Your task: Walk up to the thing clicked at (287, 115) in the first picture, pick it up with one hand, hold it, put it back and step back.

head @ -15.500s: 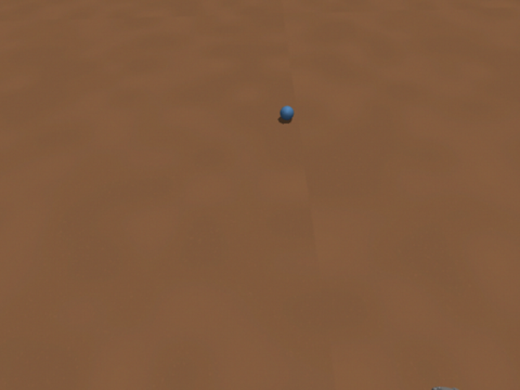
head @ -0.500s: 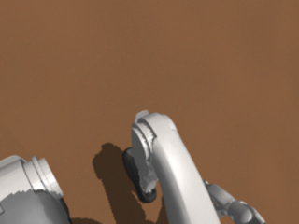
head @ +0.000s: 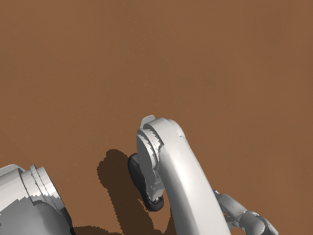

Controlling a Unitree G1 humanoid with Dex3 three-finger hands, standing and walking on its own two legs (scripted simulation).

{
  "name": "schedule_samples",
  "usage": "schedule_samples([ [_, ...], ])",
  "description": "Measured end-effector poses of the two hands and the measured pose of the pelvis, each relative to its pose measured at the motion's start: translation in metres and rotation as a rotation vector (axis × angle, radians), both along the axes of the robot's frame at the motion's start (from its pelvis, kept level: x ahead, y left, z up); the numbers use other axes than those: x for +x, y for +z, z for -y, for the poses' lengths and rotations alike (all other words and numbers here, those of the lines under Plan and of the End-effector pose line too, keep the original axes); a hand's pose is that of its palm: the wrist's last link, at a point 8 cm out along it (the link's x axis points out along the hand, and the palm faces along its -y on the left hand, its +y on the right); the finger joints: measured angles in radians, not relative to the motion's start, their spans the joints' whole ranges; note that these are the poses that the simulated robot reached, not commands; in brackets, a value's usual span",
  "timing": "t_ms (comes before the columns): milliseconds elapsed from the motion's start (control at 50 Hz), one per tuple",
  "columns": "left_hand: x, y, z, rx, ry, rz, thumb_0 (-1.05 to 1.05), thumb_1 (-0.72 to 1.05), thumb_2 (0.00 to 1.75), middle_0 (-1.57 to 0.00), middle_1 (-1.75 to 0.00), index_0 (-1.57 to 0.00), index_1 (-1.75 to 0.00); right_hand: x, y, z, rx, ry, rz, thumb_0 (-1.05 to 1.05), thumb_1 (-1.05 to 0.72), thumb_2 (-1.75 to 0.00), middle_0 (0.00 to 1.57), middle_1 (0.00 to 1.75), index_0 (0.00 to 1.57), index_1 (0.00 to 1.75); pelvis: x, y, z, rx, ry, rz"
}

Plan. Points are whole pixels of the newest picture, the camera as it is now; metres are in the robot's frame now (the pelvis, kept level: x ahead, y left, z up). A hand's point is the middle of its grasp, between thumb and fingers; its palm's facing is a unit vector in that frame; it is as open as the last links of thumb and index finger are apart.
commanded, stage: close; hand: left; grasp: from above
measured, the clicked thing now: out of the picture +0.45 +0.35 -0.26
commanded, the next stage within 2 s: settle in 0.08 s
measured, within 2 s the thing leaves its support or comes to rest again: leaves its support in 0.50 s
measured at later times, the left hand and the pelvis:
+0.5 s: hand out of the picture +0.44 +0.35 -0.22, palm faces -0.42 -0.15 -0.90, open 10.9 cm; pelvis +0.00 +0.00 +0.00, yaw +0 degrees
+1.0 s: hand out of the picture +0.43 +0.36 -0.12, palm faces -0.45 -0.11 -0.88, open 10.9 cm; pelvis +0.00 +0.00 +0.03, yaw +5 degrees
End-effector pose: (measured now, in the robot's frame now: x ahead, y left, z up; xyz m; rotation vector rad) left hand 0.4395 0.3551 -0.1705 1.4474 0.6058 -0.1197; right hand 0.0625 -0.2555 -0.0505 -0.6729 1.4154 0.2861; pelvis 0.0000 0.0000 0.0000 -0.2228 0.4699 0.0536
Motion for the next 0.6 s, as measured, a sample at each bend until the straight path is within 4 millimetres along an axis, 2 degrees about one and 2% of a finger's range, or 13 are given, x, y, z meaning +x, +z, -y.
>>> schedule_samples([
  [420, 0.0, 0.002, 0.001, -0.019, -0.011, 0.003, 0.03, -0.08, 0.5, -0.66, -0.7, -0.59, -0.66, 0.004, 0.002, -0.001, -0.02, -0.011, -0.003, 0.0, -0.91, -0.9, 0.2, 0.3, 0.2, 0.29, 0.001, 0.003, -0.001, -0.008, 0.004, -0.013],
  [520, 0.002, 0.009, 0.002, -0.016, -0.029, 0.031, 0.03, -0.09, 0.49, -0.68, -0.68, -0.61, -0.64, 0.01, 0.001, -0.001, -0.015, -0.024, 0.014, 0.0, -0.91, -0.9, 0.2, 0.3, 0.2, 0.29, 0.002, 0.004, -0.001, -0.008, 0.007, -0.025],
  [600, 0.003, 0.023, 0.001, -0.004, -0.034, 0.062, 0.02, -0.1, 0.48, -0.7, -0.66, -0.63, -0.63, 0.018, 0.0, -0.001, -0.002, -0.048, 0.037, 0.0, -0.91, -0.9, 0.2, 0.3, 0.2, 0.29, 0.003, 0.006, -0.002, -0.003, 0.014, -0.042],
])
